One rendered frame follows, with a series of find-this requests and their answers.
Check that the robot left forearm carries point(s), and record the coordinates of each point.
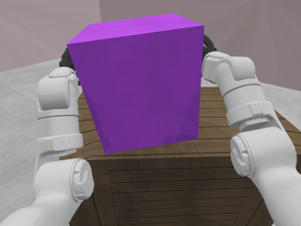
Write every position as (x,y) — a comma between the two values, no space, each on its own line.
(57,114)

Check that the robot left hand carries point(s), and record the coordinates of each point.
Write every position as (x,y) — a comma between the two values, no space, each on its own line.
(67,62)

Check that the right robot upper arm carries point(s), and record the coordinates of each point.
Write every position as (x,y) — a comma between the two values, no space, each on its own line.
(266,156)

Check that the carton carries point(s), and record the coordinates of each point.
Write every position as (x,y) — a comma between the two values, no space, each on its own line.
(141,78)

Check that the left robot upper arm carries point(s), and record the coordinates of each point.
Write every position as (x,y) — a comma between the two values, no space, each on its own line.
(59,188)

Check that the robot right forearm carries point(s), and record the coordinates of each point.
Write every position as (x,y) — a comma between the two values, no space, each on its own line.
(241,90)

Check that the robot right hand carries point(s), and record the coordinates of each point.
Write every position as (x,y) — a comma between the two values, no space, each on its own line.
(208,50)

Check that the pedestal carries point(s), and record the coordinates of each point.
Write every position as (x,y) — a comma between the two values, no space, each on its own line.
(187,183)

